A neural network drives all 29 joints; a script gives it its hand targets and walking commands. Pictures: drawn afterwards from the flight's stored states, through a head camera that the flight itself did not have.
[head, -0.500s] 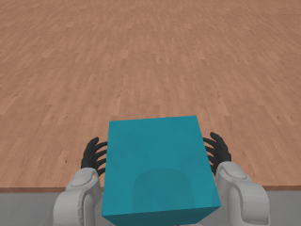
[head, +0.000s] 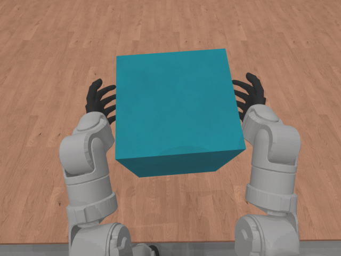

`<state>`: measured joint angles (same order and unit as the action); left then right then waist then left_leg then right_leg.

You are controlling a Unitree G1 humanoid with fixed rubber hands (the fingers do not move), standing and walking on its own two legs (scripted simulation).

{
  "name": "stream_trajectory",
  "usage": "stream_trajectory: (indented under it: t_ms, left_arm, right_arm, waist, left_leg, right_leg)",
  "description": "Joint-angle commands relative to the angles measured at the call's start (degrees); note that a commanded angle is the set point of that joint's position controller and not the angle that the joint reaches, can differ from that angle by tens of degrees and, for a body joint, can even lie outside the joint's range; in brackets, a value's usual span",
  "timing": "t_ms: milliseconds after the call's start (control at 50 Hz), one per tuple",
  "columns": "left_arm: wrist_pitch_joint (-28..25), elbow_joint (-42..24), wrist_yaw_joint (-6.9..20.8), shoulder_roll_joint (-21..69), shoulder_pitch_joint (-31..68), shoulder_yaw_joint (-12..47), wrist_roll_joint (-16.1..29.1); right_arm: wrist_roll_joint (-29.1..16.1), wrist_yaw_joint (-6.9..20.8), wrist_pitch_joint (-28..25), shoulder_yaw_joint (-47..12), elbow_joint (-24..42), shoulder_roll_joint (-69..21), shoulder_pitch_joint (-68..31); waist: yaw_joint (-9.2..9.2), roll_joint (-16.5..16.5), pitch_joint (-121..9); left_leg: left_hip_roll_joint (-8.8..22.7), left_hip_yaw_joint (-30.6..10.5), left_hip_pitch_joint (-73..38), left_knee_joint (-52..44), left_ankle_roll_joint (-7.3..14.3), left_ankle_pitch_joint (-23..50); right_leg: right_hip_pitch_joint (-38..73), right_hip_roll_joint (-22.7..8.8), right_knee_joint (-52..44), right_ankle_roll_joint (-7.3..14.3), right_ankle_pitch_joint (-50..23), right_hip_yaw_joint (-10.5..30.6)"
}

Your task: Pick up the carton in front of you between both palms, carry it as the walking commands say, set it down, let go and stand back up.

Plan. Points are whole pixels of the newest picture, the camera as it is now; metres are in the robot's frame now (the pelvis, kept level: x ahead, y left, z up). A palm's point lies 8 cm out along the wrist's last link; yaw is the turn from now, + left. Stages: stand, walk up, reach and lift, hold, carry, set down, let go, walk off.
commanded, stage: carry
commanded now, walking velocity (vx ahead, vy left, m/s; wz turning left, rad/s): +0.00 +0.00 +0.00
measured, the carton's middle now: (174, 124) +0.39 +0.00 +0.07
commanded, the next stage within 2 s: none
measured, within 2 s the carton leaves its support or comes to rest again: neither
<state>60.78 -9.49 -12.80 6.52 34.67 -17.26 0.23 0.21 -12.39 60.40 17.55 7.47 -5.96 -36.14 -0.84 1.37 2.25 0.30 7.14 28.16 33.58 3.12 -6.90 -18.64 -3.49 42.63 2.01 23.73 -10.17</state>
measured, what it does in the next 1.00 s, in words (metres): climbs: right foot, then right foot 0.08 m higher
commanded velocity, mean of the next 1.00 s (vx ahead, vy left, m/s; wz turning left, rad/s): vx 0.00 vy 0.00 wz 0.00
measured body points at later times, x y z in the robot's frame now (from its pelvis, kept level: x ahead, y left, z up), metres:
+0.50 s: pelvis +0.19 -0.01 +0.03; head +0.26 +0.00 +0.48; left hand +0.55 +0.15 +0.13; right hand +0.56 -0.16 +0.14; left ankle +0.07 +0.08 -0.71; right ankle +0.08 -0.09 -0.64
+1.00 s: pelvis +0.34 -0.05 +0.08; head +0.41 -0.02 +0.53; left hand +0.68 +0.15 +0.17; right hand +0.72 -0.16 +0.17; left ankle +0.32 +0.05 -0.64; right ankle +0.39 -0.08 -0.64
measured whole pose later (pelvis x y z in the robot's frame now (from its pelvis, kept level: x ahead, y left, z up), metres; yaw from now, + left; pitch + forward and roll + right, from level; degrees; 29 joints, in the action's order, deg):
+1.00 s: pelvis +0.34 -0.05 +0.08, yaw +4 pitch +5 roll +0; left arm 55.5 -6.9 -11.5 7.7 28.6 -13.1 0.5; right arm 2.0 -10.1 54.7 18.1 8.9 -8.7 -25.7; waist 4.9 2.1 2.9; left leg -2.3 -0.2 22.4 37.2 0.1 -22.3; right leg -25.2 5.7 31.7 8.4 12.3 -7.0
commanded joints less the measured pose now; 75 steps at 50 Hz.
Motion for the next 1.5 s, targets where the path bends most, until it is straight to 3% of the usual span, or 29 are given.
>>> stream_trajectory:
  t_ms: [0, 80, 120, 140, 180, 200, 220, 320, 380, 400, 420, 440, 460, 500, 560, 600, 640, 660, 680, 700, 740, 780, 840, 900, 940, 1020, 1100, 1180, 1480]
  left_arm:
    - [0.6, -7.6, -0.3, 39.4, 29.0, 33.3, 8.7]
    - [-0.3, -7.5, 0.5, 38.6, 27.4, 33.3, 8.2]
    - [-0.7, -7.6, 0.7, 37.5, 25.5, 33.5, 6.5]
    - [-1.1, -10.2, 0.9, 36.8, 27.0, 33.4, 6.8]
    - [-1.4, -11.8, 0.5, 35.1, 29.4, 33.3, 7.5]
    - [-0.9, -10.6, 0.2, 34.1, 27.7, 33.0, 7.3]
    - [-0.4, -10.4, 0.0, 33.8, 25.2, 34.1, 7.7]
    - [0.4, -11.5, 1.1, 35.6, 26.4, 37.8, 10.2]
    - [0.2, -9.1, 2.0, 39.9, 28.9, 39.8, 11.4]
    - [0.1, -7.2, 2.2, 41.3, 28.6, 39.9, 11.0]
    - [-0.1, -5.6, 2.4, 42.1, 28.8, 39.7, 10.1]
    - [-0.3, -2.9, 2.3, 41.8, 27.8, 39.1, 8.6]
    - [-0.6, -1.8, 2.1, 42.8, 26.1, 37.8, 7.8]
    - [-2.2, -2.5, 1.4, 43.6, 23.9, 33.6, 5.7]
    - [-3.7, 1.2, 0.1, 39.6, 18.1, 29.8, 1.2]
    - [-4.6, -1.9, 0.1, 39.1, 21.3, 32.6, 1.6]
    - [-6.1, -5.2, 0.7, 42.5, 25.0, 35.8, 4.0]
    - [-6.7, -5.1, 1.2, 43.0, 25.0, 36.5, 5.2]
    - [-7.1, -5.7, 1.6, 43.2, 25.2, 39.2, 7.4]
    - [-6.8, -4.6, 2.1, 43.8, 23.7, 42.3, 9.4]
    - [-7.2, -5.9, 3.3, 46.0, 25.4, 45.2, 12.6]
    - [-7.2, -4.1, 4.4, 48.0, 27.7, 46.8, 14.1]
    - [-6.7, -0.9, 3.9, 47.9, 24.5, 44.9, 12.5]
    - [-6.4, -3.8, 3.0, 46.9, 23.9, 44.2, 12.3]
    - [-5.9, -4.1, 2.5, 44.7, 24.7, 41.9, 12.0]
    - [-3.4, 2.1, 1.4, 40.4, 20.7, 38.2, 7.6]
    - [-1.4, 8.3, 1.2, 40.0, 21.7, 32.5, 3.9]
    - [-0.7, 13.8, 1.0, 40.6, 23.3, 28.1, 0.6]
    - [-3.5, 12.1, 1.3, 47.8, 33.4, 32.4, 5.7]
  right_arm:
    - [-11.3, 0.9, 0.7, -34.8, 6.7, -39.1, -25.4]
    - [-12.7, 1.6, 0.1, -39.0, 12.6, -40.1, -28.4]
    - [-12.8, 1.7, -0.5, -39.9, 14.1, -39.8, -28.5]
    - [-13.8, 1.8, -0.8, -41.1, 16.4, -39.9, -30.7]
    - [-16.0, 1.7, -0.5, -43.0, 19.8, -39.9, -35.6]
    - [-16.1, 1.4, -0.1, -42.7, 18.8, -38.7, -35.4]
    - [-14.5, 0.8, 0.1, -40.8, 16.1, -36.8, -31.3]
    - [-7.4, 0.1, 1.5, -33.2, 7.5, -35.4, -21.8]
    - [-4.2, 1.0, 1.6, -30.6, 3.3, -37.6, -19.2]
    - [-3.3, 1.4, 1.2, -30.4, 2.0, -38.6, -18.8]
    - [-2.2, 1.6, 0.8, -29.6, 0.0, -37.9, -17.9]
    - [-2.3, 1.8, 0.9, -30.2, -2.2, -36.9, -15.6]
    - [-3.6, 2.1, 0.5, -32.0, -1.7, -37.8, -17.0]
    - [-9.8, 3.1, -1.1, -38.9, 5.2, -44.1, -25.9]
    - [-14.7, 3.4, -3.9, -42.6, 10.0, -44.5, -29.1]
    - [-13.4, 3.2, -4.9, -41.8, 9.4, -43.7, -26.1]
    - [-12.1, 3.5, -5.8, -42.0, 10.2, -45.0, -27.6]
    - [-11.3, 3.5, -6.0, -41.7, 9.6, -44.7, -28.1]
    - [-9.5, 3.3, -6.1, -40.1, 7.2, -44.3, -22.6]
    - [-6.9, 2.8, -5.7, -36.8, 2.9, -42.3, -18.0]
    - [-4.7, 2.2, -6.3, -34.2, 3.1, -42.5, -15.7]
    - [-1.9, 2.0, -6.7, -31.7, 1.9, -40.6, -15.5]
    - [-3.0, 2.7, -7.1, -32.8, 3.5, -39.3, -18.9]
    - [-6.2, 2.4, -6.8, -33.8, 5.7, -40.3, -21.0]
    - [-5.7, 1.7, -6.4, -33.3, 6.3, -39.3, -20.3]
    - [-2.8, 1.0, -3.3, -32.3, 0.7, -35.1, -18.0]
    - [-4.0, 1.8, -1.3, -32.6, -3.6, -38.1, -23.4]
    - [-4.9, 1.9, -0.3, -31.7, -8.0, -41.4, -28.3]
    - [-3.1, 0.8, -3.0, -29.1, -12.2, -46.3, -30.6]
  waist:
    - [-5.75, -14.7, -38.7]
    - [-4.08, -9.0, -35.2]
    - [-1.93, -12.1, -35.0]
    - [0.35, -8.6, -37.5]
    - [2.27, 11.9, -40.3]
    - [4.26, 17.0, -38.2]
    - [5.15, 14.9, -35.8]
    - [6.1, 8.0, -30.7]
    - [-1.34, 2.5, -31.3]
    - [-4.23, -9.0, -30.5]
    - [-5.73, -25.2, -26.8]
    - [-10.32, -26.1, -25.5]
    - [-13.07, -18.8, -24.8]
    - [-8.81, -1.2, -28.6]
    - [-3.79, -3.7, -25.4]
    - [2.18, -13.0, -29.8]
    - [8.9, -11.1, -36.0]
    - [10.9, 2.0, -38.3]
    - [7.93, 16.0, -43.2]
    - [6.2, 8.8, -46.9]
    - [4.58, 1.6, -39.5]
    - [2.13, -2.8, -33.5]
    - [4.34, -1.7, -31.1]
    - [4.52, 3.5, -33.1]
    - [2.97, 1.8, -34.8]
    - [0.83, -4.9, -35.2]
    - [1.67, -0.9, -31.2]
    - [1.62, 3.4, -25.8]
    - [1.53, -0.8, -30.6]
  left_leg:
    - [18.7, -20.7, -57.0, -0.7, 10.4, 76.1]
    - [9.7, -10.3, -42.5, -0.8, 5.1, 62.5]
    - [8.8, -6.6, -37.3, 2.2, 4.4, 55.2]
    - [8.2, -5.5, -30.5, 5.5, 2.5, 42.5]
    - [2.9, -3.7, -7.6, 9.7, -1.0, -5.1]
    - [-0.3, -3.5, 3.9, 13.0, -1.1, -19.4]
    - [-1.2, -3.1, 14.1, 14.6, -0.7, -22.6]
    - [-3.8, 2.0, 15.4, 8.7, -0.3, -15.8]
    - [-4.4, 4.1, -17.1, -22.6, -1.6, 14.4]
    - [1.4, -1.2, -40.2, -25.6, -0.3, 43.1]
    - [9.9, -10.4, -63.6, -10.9, 4.8, 86.2]
    - [17.8, -17.7, -74.8, -0.2, 11.6, 107.7]
    - [21.3, -22.8, -75.0, 0.8, 14.3, 100.5]
    - [20.3, -18.8, -66.5, -4.0, 10.2, 65.0]
    - [10.0, -8.9, -46.7, -9.8, 5.2, 54.7]
    - [7.8, -4.6, -28.0, -9.0, 4.1, 68.9]
    - [7.6, 0.4, -26.1, 13.2, 0.8, 75.2]
    - [0.0, -1.6, -12.9, 35.3, -2.6, 28.1]
    - [-9.6, -6.9, -1.5, 53.1, -4.6, -22.1]
    - [-6.5, -15.4, -4.6, 56.9, -2.4, -17.9]
    - [-3.6, -14.9, 0.3, 55.7, -0.5, -16.2]
    - [-1.3, -13.8, 2.2, 49.1, -1.4, -17.9]
    - [-1.3, -10.3, 3.6, 23.8, -2.9, -27.6]
    - [-4.3, -5.2, -6.6, 0.1, -3.5, -19.6]
    - [-2.4, -5.6, -17.3, -10.4, -2.6, -5.1]
    - [11.8, -16.8, -30.0, -1.3, 6.2, 38.7]
    - [7.0, -12.3, -19.7, -2.2, 2.2, 17.2]
    - [5.5, -12.2, -14.3, -5.2, 0.3, -0.4]
    - [4.2, -10.6, -18.0, -4.5, -0.1, -3.0]
  right_leg:
    - [-25.6, 3.6, 17.8, -1.0, 9.8, 9.2]
    - [-7.4, 6.0, -9.1, -2.2, -5.3, 4.0]
    - [2.8, 6.2, -21.9, -1.8, -23.7, 2.6]
    - [13.2, 1.6, -24.3, -0.7, -34.0, 5.2]
    - [36.2, -10.4, -10.9, 5.8, -88.1, 16.5]
    - [45.8, -12.7, -8.6, 7.8, -101.0, 18.8]
    - [53.3, -13.7, -7.6, 8.6, -103.2, 18.8]
    - [46.7, -6.9, -8.5, 6.9, -92.2, 15.7]
    - [27.4, -1.5, 5.9, 2.7, -86.2, 8.2]
    - [4.6, 2.2, 17.0, 0.4, -43.2, 5.5]
    - [-27.5, 10.2, 32.7, -1.2, 11.7, 2.8]
    - [-48.9, 11.1, 48.1, -0.2, 29.2, 6.6]
    - [-58.8, 10.2, 57.7, 1.2, 33.5, 12.5]
    - [-58.2, 8.5, 59.8, 2.5, 26.4, 12.3]
    - [-38.7, 4.6, 36.6, 2.2, 13.9, 1.4]
    - [-5.6, 8.9, 15.0, 3.0, -3.6, -1.9]
    - [9.2, 10.2, 1.2, 5.0, -22.4, 1.2]
    - [22.1, 0.4, -8.1, 11.5, -56.0, 18.0]
    - [31.3, -12.9, -10.6, 18.3, -99.4, 39.2]
    - [31.2, -13.6, -9.9, 19.8, -96.9, 37.8]
    - [23.8, -10.3, -9.1, 16.4, -67.8, 33.1]
    - [17.8, -8.7, -10.5, 14.7, -54.7, 28.7]
    - [22.7, -6.7, -13.8, 13.6, -58.6, 27.4]
    - [21.8, -6.1, -15.2, 11.9, -52.8, 21.9]
    - [18.7, -6.0, -13.5, 9.0, -48.8, 17.5]
    - [4.2, -1.0, -13.0, 2.1, -23.2, 13.0]
    - [13.2, -3.6, -12.7, 3.6, -37.7, 14.3]
    - [13.6, -5.0, -15.6, 4.8, -37.6, 16.3]
    - [16.3, -5.8, -18.4, 3.6, -39.8, 19.0]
